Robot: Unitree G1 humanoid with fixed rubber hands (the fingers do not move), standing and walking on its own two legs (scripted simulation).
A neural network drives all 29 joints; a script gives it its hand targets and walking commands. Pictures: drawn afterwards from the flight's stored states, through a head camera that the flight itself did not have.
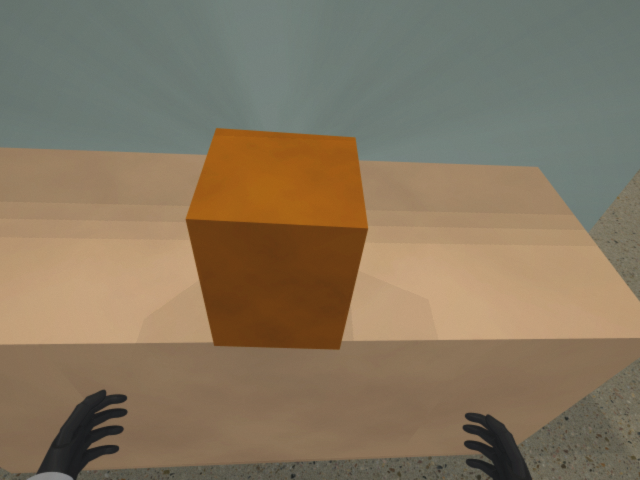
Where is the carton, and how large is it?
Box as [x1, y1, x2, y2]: [186, 128, 367, 349]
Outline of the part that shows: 216,128 186,216 187,227 214,345 339,349 367,230 355,138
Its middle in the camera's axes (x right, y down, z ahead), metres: -0.06 +0.00 +0.59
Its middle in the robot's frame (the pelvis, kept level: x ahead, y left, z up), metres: +0.46 +0.05 +0.04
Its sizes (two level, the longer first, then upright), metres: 0.200 0.191 0.273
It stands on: a pedestal, 0.68 m high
